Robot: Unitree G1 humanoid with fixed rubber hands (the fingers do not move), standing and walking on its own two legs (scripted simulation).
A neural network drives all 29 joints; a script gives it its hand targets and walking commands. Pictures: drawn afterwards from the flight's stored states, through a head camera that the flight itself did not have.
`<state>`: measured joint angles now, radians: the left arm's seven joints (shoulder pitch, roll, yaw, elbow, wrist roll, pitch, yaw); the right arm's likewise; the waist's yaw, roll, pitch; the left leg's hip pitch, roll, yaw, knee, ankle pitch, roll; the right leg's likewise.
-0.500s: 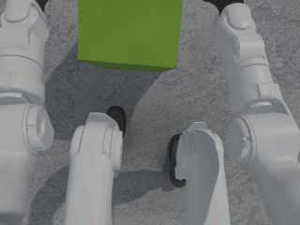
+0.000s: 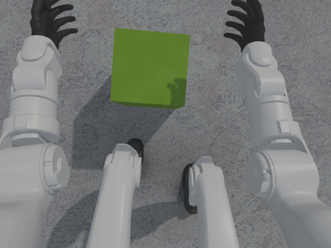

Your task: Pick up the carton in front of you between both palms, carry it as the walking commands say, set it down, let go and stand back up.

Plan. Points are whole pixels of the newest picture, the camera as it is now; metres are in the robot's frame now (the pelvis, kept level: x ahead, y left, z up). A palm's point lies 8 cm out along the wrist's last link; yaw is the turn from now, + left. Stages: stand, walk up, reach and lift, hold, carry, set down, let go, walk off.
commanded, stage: set down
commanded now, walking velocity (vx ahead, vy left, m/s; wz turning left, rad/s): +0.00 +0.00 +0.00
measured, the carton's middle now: (151, 76) +0.51 +0.10 -0.40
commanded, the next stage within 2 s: let go in 0.30 s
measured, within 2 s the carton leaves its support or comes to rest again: neither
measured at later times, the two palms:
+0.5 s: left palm out of the picture +0.47 +0.29 +0.02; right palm (303, 30) +0.52 -0.12 +0.02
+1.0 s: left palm out of the picture +0.30 +0.26 +0.14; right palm out of the picture +0.36 -0.19 +0.14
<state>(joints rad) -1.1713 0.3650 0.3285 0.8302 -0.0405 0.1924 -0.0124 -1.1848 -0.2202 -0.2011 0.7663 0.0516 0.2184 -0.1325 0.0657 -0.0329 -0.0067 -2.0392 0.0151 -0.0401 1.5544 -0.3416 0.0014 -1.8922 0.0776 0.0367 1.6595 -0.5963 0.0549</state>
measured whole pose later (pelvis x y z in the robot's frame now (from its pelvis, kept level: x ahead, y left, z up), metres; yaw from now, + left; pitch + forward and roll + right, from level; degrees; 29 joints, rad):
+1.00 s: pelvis +0.09 +0.01 +0.23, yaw +4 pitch +18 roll -1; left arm -0.03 0.21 0.11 0.51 0.02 0.01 -0.06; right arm -0.08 -0.15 -0.12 0.56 -0.05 0.00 0.03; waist 0.03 -0.01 -0.01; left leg -0.73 -0.01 -0.02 0.61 -0.19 0.01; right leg -0.59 0.01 0.06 0.64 -0.36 0.03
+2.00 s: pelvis +0.13 +0.00 +0.24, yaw +3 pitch +0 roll +0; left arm 0.25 0.35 0.05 0.67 0.04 0.03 0.02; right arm 0.15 -0.32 -0.04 0.79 -0.04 0.01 -0.02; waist 0.00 -0.05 0.01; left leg -0.27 0.00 0.00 0.54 -0.27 0.00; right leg -0.10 0.01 0.08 0.48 -0.39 0.01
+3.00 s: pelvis +0.11 +0.01 +0.25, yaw +4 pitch -2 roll +0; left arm 0.20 0.39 0.01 0.93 0.03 0.00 0.02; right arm 0.11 -0.37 -0.01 1.01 -0.02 -0.01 -0.01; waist -0.01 -0.02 0.03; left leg -0.20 0.00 0.00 0.43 -0.18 0.01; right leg -0.03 0.00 0.07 0.37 -0.30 0.02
